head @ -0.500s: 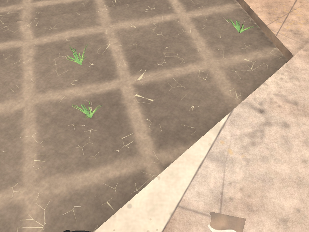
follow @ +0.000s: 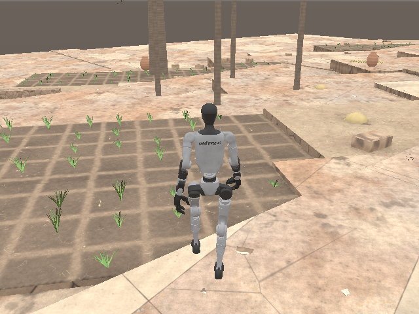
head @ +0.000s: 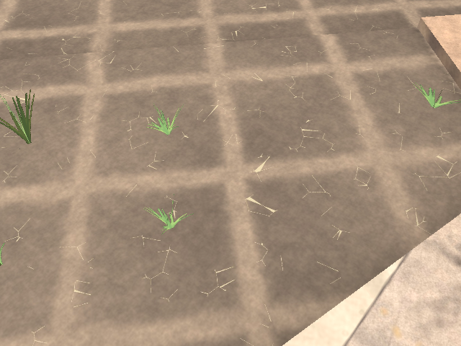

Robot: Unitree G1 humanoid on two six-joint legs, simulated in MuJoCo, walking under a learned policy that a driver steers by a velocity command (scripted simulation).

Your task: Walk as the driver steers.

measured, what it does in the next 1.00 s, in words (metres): walks ahead: left foot, then right foot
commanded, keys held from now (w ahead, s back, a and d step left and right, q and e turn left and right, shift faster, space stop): w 0.66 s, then no key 0.34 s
